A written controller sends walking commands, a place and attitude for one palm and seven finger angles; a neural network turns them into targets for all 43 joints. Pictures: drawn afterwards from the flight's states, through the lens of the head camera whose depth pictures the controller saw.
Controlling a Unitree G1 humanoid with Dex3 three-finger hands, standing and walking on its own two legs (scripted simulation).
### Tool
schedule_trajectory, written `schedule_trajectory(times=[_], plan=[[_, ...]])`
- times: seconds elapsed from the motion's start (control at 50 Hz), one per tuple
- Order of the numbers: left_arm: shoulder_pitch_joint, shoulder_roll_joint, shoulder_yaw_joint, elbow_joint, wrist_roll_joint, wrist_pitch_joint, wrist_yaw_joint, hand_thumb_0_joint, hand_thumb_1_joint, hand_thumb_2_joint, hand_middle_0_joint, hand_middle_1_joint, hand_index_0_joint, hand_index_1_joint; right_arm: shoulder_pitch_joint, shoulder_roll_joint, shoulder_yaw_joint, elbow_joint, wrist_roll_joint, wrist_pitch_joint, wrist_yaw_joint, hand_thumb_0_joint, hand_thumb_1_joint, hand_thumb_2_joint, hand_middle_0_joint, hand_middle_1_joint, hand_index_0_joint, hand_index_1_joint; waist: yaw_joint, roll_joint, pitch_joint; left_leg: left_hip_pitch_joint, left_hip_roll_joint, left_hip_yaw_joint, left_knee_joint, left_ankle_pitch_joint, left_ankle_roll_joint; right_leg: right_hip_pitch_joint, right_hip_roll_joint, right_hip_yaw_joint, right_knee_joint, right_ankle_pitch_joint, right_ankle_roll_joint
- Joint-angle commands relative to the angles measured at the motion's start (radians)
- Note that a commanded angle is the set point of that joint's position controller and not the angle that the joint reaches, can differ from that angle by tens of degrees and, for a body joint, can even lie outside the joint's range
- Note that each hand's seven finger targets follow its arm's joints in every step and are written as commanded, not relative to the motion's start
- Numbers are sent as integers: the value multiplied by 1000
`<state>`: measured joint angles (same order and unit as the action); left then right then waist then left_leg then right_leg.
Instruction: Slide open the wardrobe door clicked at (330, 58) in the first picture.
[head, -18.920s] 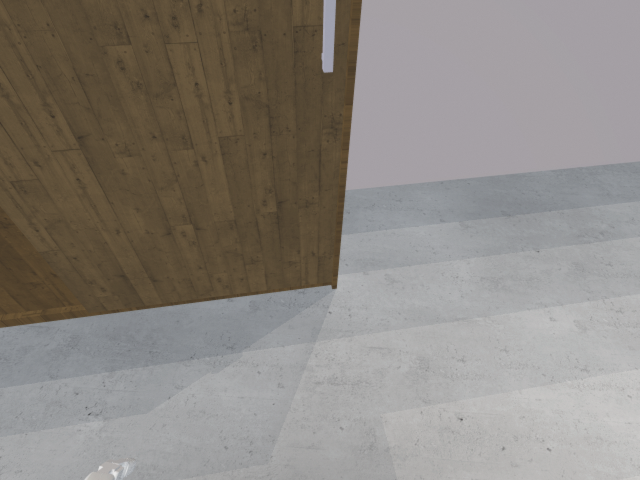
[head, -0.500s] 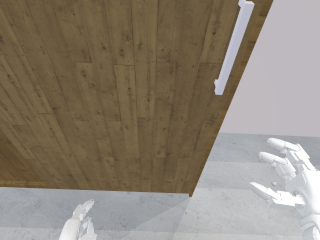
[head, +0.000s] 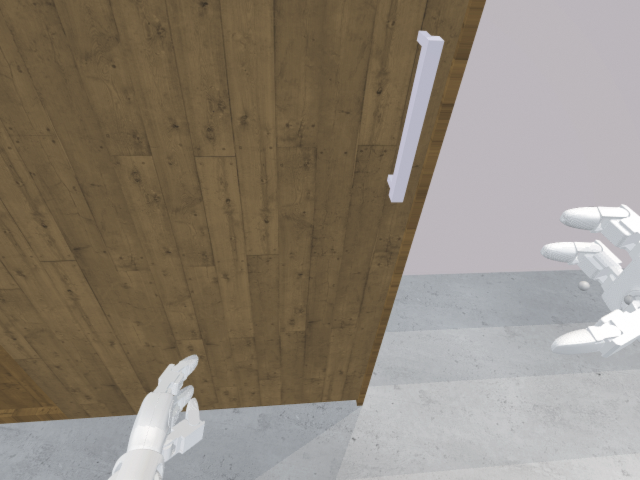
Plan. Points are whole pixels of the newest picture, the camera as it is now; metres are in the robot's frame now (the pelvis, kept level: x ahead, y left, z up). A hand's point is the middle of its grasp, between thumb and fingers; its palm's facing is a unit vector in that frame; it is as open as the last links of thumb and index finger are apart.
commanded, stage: raise the hand with hooked fingers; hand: right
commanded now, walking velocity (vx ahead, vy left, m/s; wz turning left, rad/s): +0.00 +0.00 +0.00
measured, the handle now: (408, 124) +0.53 -0.13 +0.23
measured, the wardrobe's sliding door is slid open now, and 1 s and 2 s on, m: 0.00 0.00 0.00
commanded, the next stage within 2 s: move the hooked fingers beside the handle in 0.74 s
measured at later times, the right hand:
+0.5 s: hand (603, 233) +0.29 -0.27 +0.24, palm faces +0.01 +0.99 -0.12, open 14.0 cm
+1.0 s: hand (593, 223) +0.30 -0.27 +0.24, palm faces +0.03 +0.99 -0.10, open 14.0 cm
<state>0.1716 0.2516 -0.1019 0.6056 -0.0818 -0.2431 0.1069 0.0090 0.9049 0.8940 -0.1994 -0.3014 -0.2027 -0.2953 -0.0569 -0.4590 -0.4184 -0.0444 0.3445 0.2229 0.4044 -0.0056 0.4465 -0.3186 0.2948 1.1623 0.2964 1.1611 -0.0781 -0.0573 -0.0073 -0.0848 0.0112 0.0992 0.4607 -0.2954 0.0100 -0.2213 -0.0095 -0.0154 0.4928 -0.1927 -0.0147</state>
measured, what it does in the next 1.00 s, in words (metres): stands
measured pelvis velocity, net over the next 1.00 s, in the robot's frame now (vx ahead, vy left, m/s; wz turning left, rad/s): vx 0.01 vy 0.00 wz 0.00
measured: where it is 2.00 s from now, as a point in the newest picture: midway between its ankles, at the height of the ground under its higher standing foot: outside the picture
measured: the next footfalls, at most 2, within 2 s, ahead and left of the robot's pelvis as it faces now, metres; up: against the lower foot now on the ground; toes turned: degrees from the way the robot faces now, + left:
none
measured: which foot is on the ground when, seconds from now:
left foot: down 0.00-1.00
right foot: down 0.00-1.00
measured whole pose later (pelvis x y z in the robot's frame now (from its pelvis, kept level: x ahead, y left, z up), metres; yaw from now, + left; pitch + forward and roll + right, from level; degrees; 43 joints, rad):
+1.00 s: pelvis +0.01 +0.00 +0.00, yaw +0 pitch -3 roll +0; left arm 0.17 0.27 -0.11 0.60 -0.11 -0.15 0.09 0.01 0.91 0.89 -0.20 -0.30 -0.20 -0.30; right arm -0.30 -0.55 -0.47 0.10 0.33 0.39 0.48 -0.01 0.50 -0.29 0.30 1.20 0.30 1.20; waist -0.08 -0.06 -0.02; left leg -0.08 0.01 0.10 0.44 -0.30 0.01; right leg -0.21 0.00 -0.01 0.46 -0.20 -0.01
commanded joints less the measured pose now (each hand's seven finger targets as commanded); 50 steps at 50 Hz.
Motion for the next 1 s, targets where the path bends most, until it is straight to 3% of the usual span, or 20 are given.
schedule_trajectory(times=[0.0,0.04,0.16,0.22,0.24,0.28,0.36,0.44,0.46,0.54,0.56,0.58,0.62,0.68,0.84,0.86,0.9,0.92,0.94,0.98], plan=[[-147,118,46,-161,-6,-38,6,0,900,900,-200,-300,-200,-300,-374,-316,-153,-197,31,-36,19,0,500,-300,300,1200,300,1200,12,-15,-159,-109,-20,-50,-112,173,10,184,19,64,-80,75,-17],[-153,119,43,-160,-10,-30,5,0,900,900,-200,-300,-200,-300,-404,-328,-158,-164,31,-14,34,0,500,-300,300,1200,300,1200,12,-45,-159,-111,-18,-54,-116,181,10,189,21,61,-80,78,-17],[-172,131,41,-163,-22,-12,-3,0,900,900,-200,-300,-200,-300,-510,-384,-155,-60,24,56,68,0,500,-300,300,1200,300,1200,12,-6,-120,-131,-6,-79,-142,129,6,159,19,70,-80,40,-17],[-179,135,42,-172,-23,-10,-5,0,900,900,-200,-300,-200,-300,-589,-442,-191,-81,16,72,78,0,500,-300,300,1200,300,1200,7,-43,-173,-118,-2,-74,-128,140,10,184,25,72,-80,55,-20],[-176,134,43,-173,-25,-8,-7,0,900,900,-200,-300,-200,-300,-566,-411,-167,-60,16,76,86,0,500,-300,300,1200,300,1200,13,-37,-174,-121,-5,-70,-123,155,9,191,25,67,-77,66,-21],[-163,140,45,-171,-27,2,-16,0,900,900,-200,-300,-200,-300,-480,-381,-161,11,28,96,100,0,500,-300,300,1200,300,1200,9,36,-151,-124,0,-78,-121,175,0,157,22,65,-68,67,-21],[-175,145,51,-191,-31,11,-27,0,900,900,-200,-300,-200,-300,-481,-402,-173,-39,28,106,98,0,500,-300,300,1200,300,1200,-3,7,-153,-131,-4,-73,-112,171,4,160,21,64,-68,76,-18],[-170,139,50,-199,-26,7,-20,0,900,900,-200,-300,-200,-300,-534,-421,-196,-127,23,84,67,0,500,-300,300,1200,300,1200,3,-38,-186,-138,-19,-48,-106,143,12,199,23,66,-86,70,-18],[-172,136,49,-197,-21,9,-18,0,900,900,-200,-300,-200,-300,-512,-437,-212,-128,26,80,60,0,500,-300,300,1200,300,1200,-3,-19,-171,-131,-13,-63,-117,141,13,186,18,65,-79,73,-18],[-162,135,50,-189,-22,6,-12,0,900,900,-200,-300,-200,-300,-532,-414,-201,-145,16,83,49,0,500,-300,300,1200,300,1200,8,-76,-187,-132,-20,-45,-105,175,15,217,21,63,-88,96,-18],[-163,134,50,-187,-22,8,-14,0,900,900,-200,-300,-200,-300,-523,-418,-199,-154,17,83,47,0,500,-300,300,1200,300,1200,2,-50,-188,-119,-18,-53,-111,185,15,210,18,63,-81,106,-18],[-165,136,49,-188,-22,7,-13,0,900,900,-200,-300,-200,-300,-529,-420,-202,-152,15,88,47,0,500,-300,300,1200,300,1200,5,-78,-185,-124,-16,-52,-109,189,15,210,20,62,-84,104,-18],[-161,134,49,-185,-23,9,-10,0,900,900,-200,-300,-200,-300,-526,-396,-179,-142,12,97,53,0,500,-300,300,1200,300,1200,12,-74,-195,-127,-20,-44,-104,206,14,226,21,62,-84,117,-18],[-159,140,48,-180,-24,17,-13,0,900,900,-200,-300,-200,-300,-496,-408,-193,-99,22,110,67,0,500,-300,300,1200,300,1200,8,-10,-185,-120,-18,-49,-109,238,9,206,21,62,-76,131,-22],[-168,132,46,-189,-28,28,-16,0,900,900,-200,-300,-200,-300,-538,-389,-163,-113,21,108,79,0,500,-300,300,1200,300,1200,18,-46,-199,-128,-22,-42,-104,248,9,229,25,61,-74,142,-19],[-171,130,45,-184,-26,30,-17,0,900,900,-200,-300,-200,-300,-540,-375,-148,-96,26,107,76,0,500,-300,300,1200,300,1200,20,-2,-182,-128,-17,-56,-111,258,8,216,22,61,-63,144,-20],[-160,138,50,-174,-28,34,-12,0,900,900,-200,-300,-200,-300,-583,-398,-160,-47,16,107,71,0,500,-300,300,1200,300,1200,26,-2,-182,-139,-21,-47,-111,236,5,211,23,62,-71,127,-22],[-162,135,47,-170,-29,34,-10,0,900,900,-200,-300,-200,-300,-630,-370,-122,-41,10,104,70,0,500,-300,300,1200,300,1200,37,-13,-168,-157,-22,-44,-113,213,6,215,24,65,-76,111,-21],[-161,135,49,-170,-29,31,-8,0,900,900,-200,-300,-200,-300,-659,-364,-110,-33,4,101,65,0,500,-300,300,1200,300,1200,38,-42,-172,-162,-22,-44,-110,204,9,223,24,70,-79,106,-20],[-159,137,51,-171,-26,33,-8,0,900,900,-200,-300,-200,-300,-667,-398,-134,-35,-4,92,53,0,500,-300,300,1200,300,1200,30,-35,-214,-130,-14,-56,-111,232,10,224,25,62,-69,129,-23]])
